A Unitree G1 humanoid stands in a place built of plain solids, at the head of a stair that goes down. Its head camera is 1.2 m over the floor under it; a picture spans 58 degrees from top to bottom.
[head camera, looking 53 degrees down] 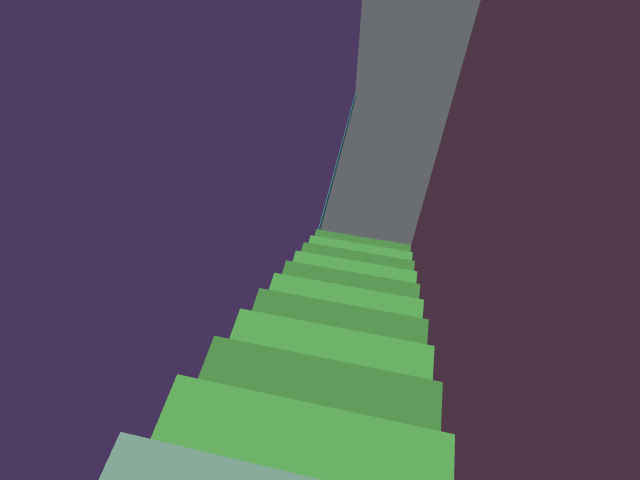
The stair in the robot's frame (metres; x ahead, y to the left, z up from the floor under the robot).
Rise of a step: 0.20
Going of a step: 0.23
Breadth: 0.90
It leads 12 degrees to the right of straight ahead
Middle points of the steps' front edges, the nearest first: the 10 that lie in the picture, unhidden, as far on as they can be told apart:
0.41 0.03 -0.20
0.64 -0.02 -0.41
0.87 -0.07 -0.61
1.10 -0.12 -0.81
1.33 -0.16 -1.02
1.56 -0.21 -1.22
1.79 -0.26 -1.42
2.02 -0.31 -1.63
2.25 -0.36 -1.83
2.48 -0.41 -2.03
